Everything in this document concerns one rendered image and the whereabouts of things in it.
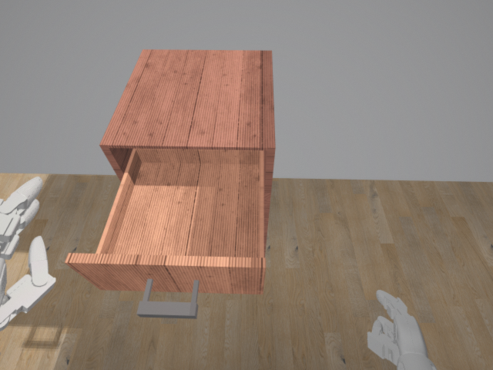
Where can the right robot forearm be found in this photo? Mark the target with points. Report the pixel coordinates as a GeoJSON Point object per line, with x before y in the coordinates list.
{"type": "Point", "coordinates": [412, 361]}

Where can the left robot hand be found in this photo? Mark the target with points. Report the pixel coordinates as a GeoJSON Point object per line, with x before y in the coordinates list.
{"type": "Point", "coordinates": [15, 214]}

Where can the cabinet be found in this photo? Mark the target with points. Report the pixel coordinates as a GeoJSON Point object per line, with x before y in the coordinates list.
{"type": "Point", "coordinates": [196, 100]}

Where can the drawer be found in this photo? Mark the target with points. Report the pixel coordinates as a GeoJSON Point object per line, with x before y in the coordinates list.
{"type": "Point", "coordinates": [180, 216]}

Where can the handle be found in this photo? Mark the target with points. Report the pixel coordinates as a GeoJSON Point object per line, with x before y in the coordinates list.
{"type": "Point", "coordinates": [163, 309]}

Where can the right robot hand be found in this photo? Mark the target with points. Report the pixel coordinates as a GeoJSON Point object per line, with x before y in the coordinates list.
{"type": "Point", "coordinates": [399, 338]}

